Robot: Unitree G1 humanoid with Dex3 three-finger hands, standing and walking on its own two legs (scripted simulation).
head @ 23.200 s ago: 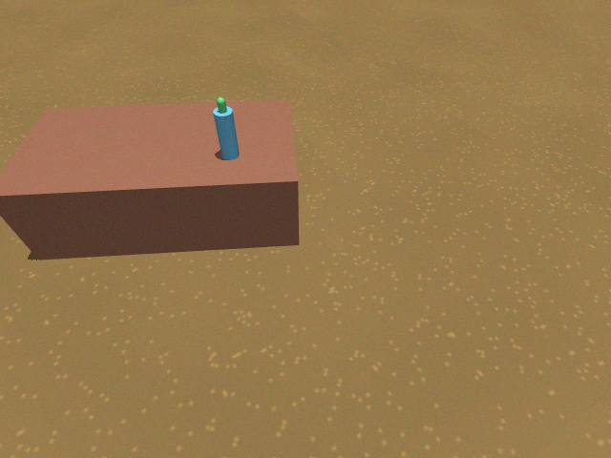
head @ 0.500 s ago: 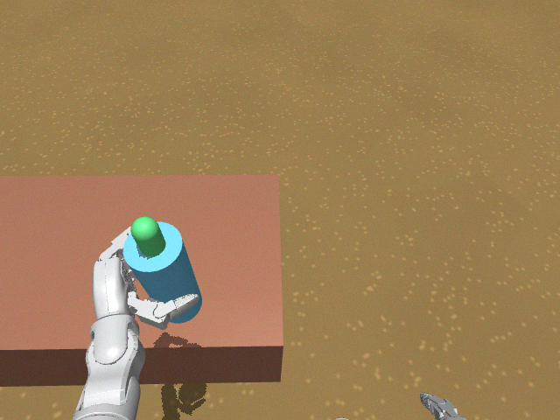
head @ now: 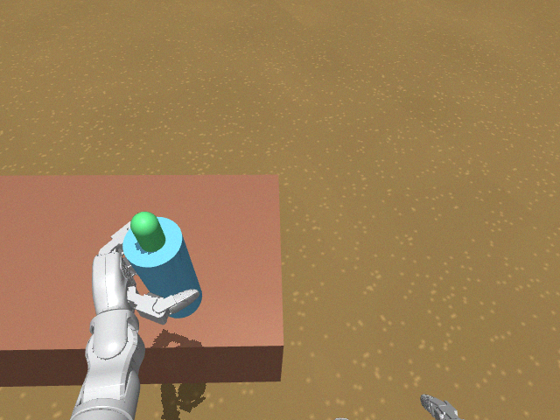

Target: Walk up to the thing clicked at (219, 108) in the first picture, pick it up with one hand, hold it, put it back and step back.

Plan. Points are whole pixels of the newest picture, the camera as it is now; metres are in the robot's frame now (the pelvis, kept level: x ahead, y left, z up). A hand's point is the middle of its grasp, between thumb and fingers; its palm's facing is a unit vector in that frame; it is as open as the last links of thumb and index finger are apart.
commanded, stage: crouch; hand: left
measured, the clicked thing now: (165, 266) +0.32 +0.16 +0.06
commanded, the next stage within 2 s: lower in 1.42 s
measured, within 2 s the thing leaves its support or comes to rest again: neither
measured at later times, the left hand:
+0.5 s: hand (163, 267) +0.41 +0.22 -0.10, palm faces +0.28 -0.96 -0.07, open 10.3 cm
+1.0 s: hand (169, 267) +0.45 +0.23 -0.17, palm faces +0.29 -0.96 -0.05, open 10.2 cm
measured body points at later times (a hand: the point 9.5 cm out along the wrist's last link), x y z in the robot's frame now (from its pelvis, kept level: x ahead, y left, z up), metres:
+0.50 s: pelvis -0.03 +0.00 -0.09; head +0.12 +0.03 +0.33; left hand +0.39 +0.27 -0.09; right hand +0.04 -0.27 -0.21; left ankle -0.01 +0.14 -0.70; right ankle +0.04 -0.13 -0.70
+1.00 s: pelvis -0.05 +0.01 -0.16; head +0.15 +0.03 +0.24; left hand +0.43 +0.28 -0.17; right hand +0.00 -0.27 -0.29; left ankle -0.01 +0.14 -0.70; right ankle +0.04 -0.13 -0.70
